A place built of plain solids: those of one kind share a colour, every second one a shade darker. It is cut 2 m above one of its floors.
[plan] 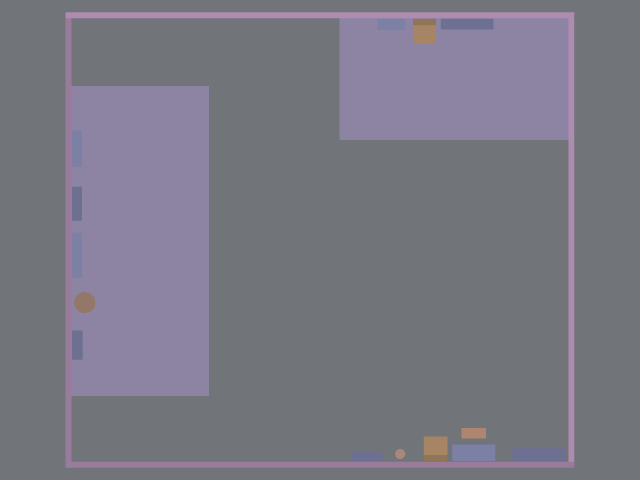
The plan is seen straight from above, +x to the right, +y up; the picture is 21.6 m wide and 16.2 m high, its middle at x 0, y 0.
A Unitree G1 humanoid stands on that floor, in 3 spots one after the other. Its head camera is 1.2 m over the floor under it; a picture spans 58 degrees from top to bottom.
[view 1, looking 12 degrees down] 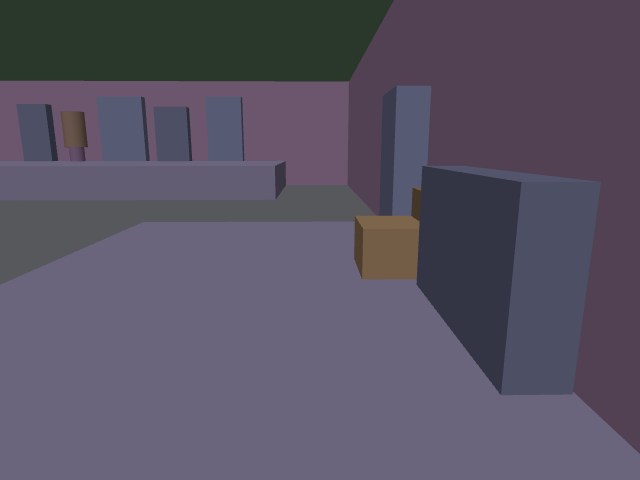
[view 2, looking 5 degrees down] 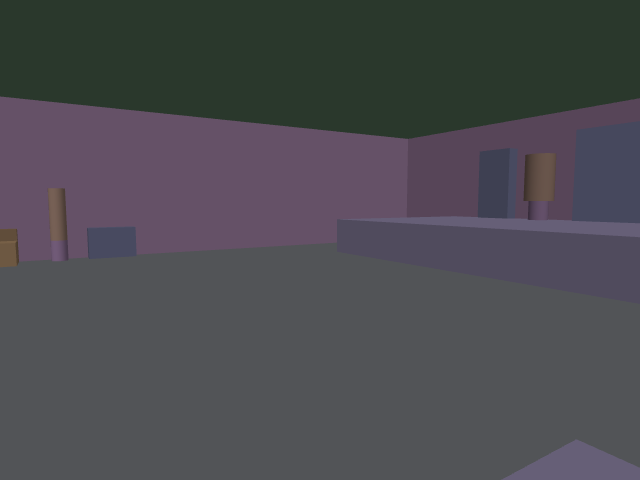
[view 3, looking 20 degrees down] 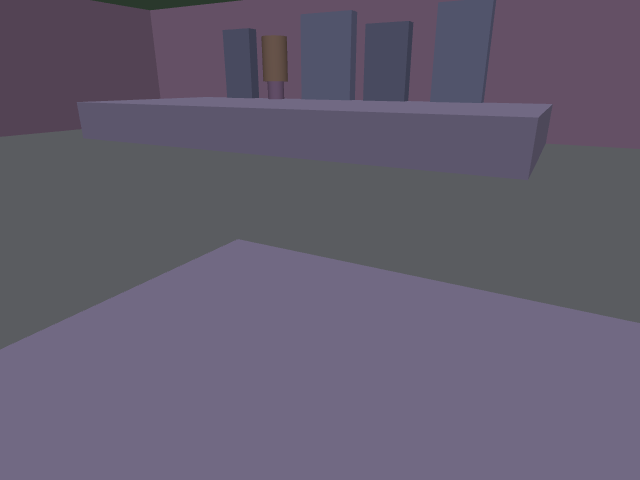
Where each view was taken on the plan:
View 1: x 7.78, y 6.18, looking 179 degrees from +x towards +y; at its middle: floor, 5.77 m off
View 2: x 2.88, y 4.47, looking -122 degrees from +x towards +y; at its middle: wall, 14.15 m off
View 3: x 3.23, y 5.57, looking -151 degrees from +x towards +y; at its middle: ground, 3.95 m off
